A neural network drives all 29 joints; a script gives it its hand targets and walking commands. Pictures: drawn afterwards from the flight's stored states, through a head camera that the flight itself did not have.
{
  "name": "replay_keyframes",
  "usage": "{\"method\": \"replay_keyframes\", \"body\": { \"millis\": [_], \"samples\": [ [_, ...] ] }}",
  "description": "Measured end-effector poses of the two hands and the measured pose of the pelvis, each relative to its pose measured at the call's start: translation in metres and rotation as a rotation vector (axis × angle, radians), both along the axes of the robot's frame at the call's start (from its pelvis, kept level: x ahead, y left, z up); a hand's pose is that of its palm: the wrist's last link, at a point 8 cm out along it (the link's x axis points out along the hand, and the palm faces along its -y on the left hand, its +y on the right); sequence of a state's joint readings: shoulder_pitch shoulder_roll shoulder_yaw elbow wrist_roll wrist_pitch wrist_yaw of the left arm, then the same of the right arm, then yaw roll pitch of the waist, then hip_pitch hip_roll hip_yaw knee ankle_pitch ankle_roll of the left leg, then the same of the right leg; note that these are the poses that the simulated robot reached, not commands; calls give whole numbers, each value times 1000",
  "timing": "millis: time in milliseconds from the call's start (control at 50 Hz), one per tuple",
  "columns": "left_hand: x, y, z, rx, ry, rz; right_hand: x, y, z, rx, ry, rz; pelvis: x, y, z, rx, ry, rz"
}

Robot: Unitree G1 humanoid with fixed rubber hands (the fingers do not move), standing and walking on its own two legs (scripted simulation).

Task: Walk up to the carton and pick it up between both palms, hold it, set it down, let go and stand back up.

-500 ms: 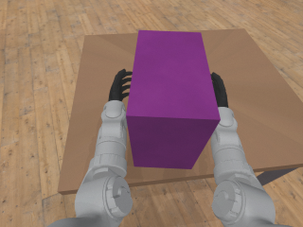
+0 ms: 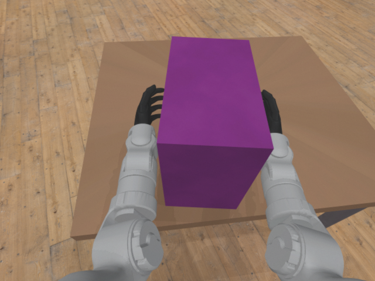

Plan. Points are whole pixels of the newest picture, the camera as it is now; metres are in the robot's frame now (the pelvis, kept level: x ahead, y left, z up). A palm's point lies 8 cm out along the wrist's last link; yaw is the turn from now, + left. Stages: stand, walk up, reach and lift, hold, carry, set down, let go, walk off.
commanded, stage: reach and lift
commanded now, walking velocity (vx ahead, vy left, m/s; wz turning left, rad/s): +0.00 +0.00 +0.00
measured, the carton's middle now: (205, 126) +0.45 -0.01 +0.05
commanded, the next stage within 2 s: none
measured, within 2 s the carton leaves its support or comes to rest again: leaves its support in 0.46 s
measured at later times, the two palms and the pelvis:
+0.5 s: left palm (133, 134) +0.39 +0.14 +0.10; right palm (264, 136) +0.39 -0.13 +0.10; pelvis -0.02 +0.00 +0.00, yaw +2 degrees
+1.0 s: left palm (121, 125) +0.35 +0.15 +0.17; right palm (278, 127) +0.35 -0.12 +0.17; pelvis -0.05 +0.00 +0.00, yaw +3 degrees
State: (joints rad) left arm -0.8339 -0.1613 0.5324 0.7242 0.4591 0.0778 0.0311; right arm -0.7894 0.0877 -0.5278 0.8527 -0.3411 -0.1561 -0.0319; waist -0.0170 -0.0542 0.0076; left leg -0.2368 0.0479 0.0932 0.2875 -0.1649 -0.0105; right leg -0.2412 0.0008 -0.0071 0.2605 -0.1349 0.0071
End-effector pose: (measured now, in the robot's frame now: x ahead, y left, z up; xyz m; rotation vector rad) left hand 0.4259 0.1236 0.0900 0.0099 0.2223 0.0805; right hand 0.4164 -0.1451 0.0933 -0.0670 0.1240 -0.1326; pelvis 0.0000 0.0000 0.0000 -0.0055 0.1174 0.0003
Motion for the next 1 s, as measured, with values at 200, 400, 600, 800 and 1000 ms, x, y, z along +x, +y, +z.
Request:
{"method": "replay_keyframes", "body": {
  "millis": [200, 400, 600, 800, 1000],
  "samples": [
    [-8, 6, 1, 11, 4, 16, -4, 7, -1, 15, -1, 5, -3, 0, 1, -4, -9, 12],
    [-29, 14, 4, 12, 21, 43, -20, 15, 1, 42, 13, 17, -15, 0, 0, -8, -31, 32],
    [-51, 21, 17, 11, 60, 67, -35, 24, 20, 67, 49, 31, -32, -1, -1, -11, -65, 53],
    [-65, 23, 54, -6, 40, 64, -50, 26, 60, 82, 30, 23, -46, -1, -1, -3, -133, 63],
    [-73, 22, 76, -14, 33, 49, -62, 24, 79, 83, 25, 11, -53, 0, -1, 5, -199, 54]
  ]
}}
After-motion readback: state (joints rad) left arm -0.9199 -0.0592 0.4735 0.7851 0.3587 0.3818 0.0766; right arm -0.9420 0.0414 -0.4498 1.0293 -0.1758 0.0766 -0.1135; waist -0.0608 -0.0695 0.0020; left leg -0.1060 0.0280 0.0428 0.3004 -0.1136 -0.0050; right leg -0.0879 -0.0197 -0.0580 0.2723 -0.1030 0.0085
